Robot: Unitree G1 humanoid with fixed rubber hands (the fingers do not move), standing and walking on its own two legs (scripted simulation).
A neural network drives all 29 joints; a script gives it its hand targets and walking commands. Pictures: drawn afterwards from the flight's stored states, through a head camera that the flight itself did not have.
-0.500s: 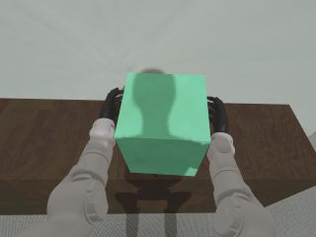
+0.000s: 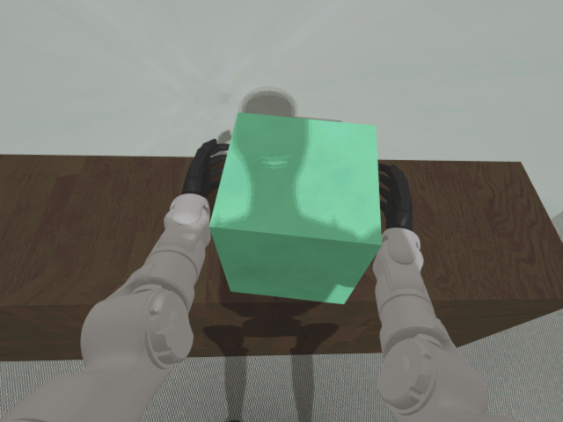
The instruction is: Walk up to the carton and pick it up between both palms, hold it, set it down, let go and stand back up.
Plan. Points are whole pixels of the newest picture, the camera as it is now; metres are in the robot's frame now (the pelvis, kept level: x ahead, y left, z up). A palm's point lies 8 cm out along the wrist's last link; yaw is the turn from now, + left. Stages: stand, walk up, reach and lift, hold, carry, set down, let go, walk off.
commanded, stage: set down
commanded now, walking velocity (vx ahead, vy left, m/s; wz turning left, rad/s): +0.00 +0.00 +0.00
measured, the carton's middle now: (295, 217) +0.43 -0.03 -0.03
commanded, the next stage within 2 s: none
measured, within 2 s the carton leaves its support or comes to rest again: rests again in 0.10 s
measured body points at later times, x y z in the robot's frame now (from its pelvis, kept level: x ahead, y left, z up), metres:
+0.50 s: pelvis +0.00 +0.00 +0.00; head +0.11 +0.01 +0.43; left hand +0.45 +0.12 +0.02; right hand +0.41 -0.18 +0.01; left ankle +0.00 +0.10 -0.74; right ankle -0.02 -0.11 -0.74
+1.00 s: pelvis -0.01 +0.00 -0.01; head +0.11 +0.02 +0.43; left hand +0.46 +0.12 +0.01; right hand +0.41 -0.18 +0.01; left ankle +0.00 +0.10 -0.74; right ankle -0.02 -0.11 -0.74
